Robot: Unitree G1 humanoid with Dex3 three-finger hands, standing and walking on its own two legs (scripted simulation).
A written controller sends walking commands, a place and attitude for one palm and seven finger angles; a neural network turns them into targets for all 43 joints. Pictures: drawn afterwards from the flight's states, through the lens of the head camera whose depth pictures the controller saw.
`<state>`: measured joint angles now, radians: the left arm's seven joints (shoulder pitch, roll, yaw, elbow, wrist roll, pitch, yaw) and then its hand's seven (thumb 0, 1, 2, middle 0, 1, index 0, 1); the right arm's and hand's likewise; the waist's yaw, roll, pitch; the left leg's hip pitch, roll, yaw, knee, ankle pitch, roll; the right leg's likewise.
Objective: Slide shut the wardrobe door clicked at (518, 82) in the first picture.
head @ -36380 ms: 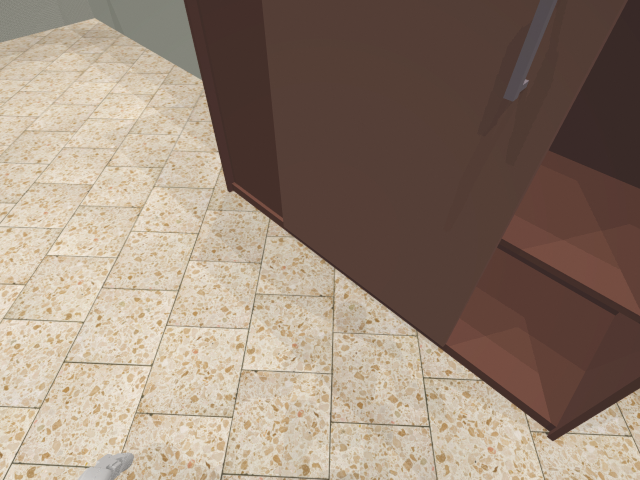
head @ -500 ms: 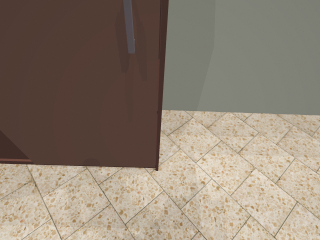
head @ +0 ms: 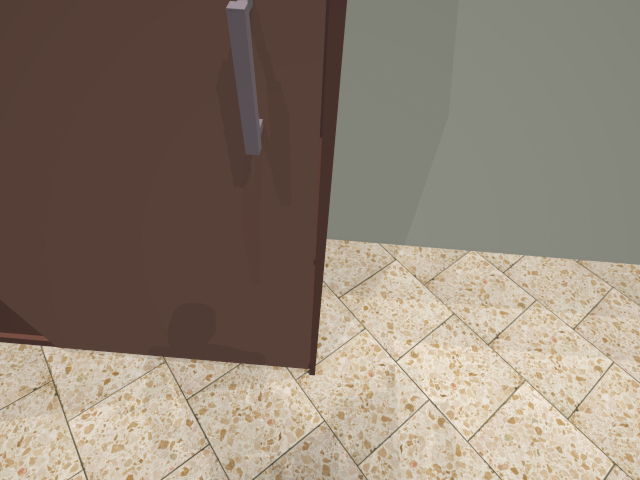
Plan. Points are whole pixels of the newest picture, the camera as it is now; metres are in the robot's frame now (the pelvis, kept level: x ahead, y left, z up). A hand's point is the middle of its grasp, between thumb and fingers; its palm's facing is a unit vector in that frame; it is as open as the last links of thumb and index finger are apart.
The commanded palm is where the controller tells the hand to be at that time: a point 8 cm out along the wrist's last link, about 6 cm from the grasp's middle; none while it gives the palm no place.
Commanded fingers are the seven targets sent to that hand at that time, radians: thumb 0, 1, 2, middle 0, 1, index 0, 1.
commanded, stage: come to a stop and stand still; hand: left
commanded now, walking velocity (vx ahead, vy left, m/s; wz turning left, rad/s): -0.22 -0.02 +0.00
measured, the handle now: (249, 80) +0.49 +0.12 +0.24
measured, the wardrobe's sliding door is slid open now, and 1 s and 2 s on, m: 0.00 0.00 0.00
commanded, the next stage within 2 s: look again from close up in 1.38 s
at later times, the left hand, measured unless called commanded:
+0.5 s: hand out of the picture +0.06 +0.17 -0.16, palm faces +0.02 -0.96 -0.29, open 7.4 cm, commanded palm none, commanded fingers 0.00 0.90 0.90 -0.20 -0.30 -0.20 -0.30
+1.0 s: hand out of the picture +0.03 +0.17 -0.16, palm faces -0.03 -0.97 -0.22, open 7.4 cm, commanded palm none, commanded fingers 0.00 0.90 0.90 -0.20 -0.30 -0.20 -0.30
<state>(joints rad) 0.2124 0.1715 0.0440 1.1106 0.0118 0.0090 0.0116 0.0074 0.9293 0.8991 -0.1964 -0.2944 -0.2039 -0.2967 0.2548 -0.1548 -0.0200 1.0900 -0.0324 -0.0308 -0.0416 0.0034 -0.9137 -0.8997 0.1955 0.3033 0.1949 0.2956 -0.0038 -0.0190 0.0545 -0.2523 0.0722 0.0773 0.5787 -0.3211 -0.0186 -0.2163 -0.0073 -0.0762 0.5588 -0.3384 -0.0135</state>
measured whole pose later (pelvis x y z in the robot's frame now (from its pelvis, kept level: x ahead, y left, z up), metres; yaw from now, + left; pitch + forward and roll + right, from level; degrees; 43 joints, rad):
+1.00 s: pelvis +0.00 -0.01 +0.01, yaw -2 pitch -1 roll -1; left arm 0.23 0.16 0.00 1.12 0.02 -0.02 0.04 0.00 0.91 0.90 -0.20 -0.29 -0.20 -0.30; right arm 0.21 -0.18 -0.01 1.11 -0.01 0.00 -0.03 0.01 -0.92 -0.90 0.20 0.30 0.20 0.30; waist -0.01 0.03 0.05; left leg -0.19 0.04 0.06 0.45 -0.26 -0.01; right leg -0.13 0.03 -0.06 0.39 -0.25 -0.03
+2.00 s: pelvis +0.01 -0.01 +0.01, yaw -3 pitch +0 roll +1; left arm 0.26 0.18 -0.02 1.11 0.02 -0.02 0.02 0.00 0.91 0.90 -0.20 -0.29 -0.20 -0.30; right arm 0.21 -0.18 0.01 1.13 -0.02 -0.03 -0.03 0.01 -0.91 -0.90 0.20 0.30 0.20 0.30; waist 0.01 -0.01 0.02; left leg -0.16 0.02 0.07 0.43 -0.26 0.00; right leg -0.15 0.00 -0.04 0.46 -0.30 -0.02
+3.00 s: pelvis +0.01 -0.03 +0.01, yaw -2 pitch -1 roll +1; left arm 0.30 0.17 -0.01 1.12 0.01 -0.02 0.02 0.00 0.91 0.90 -0.20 -0.29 -0.20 -0.30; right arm 0.24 -0.16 0.02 1.15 -0.02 -0.02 -0.03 0.01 -0.91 -0.90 0.20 0.30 0.20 0.30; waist 0.01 -0.01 0.02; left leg -0.15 0.05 0.05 0.40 -0.24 -0.04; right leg -0.13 0.04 -0.06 0.42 -0.28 -0.07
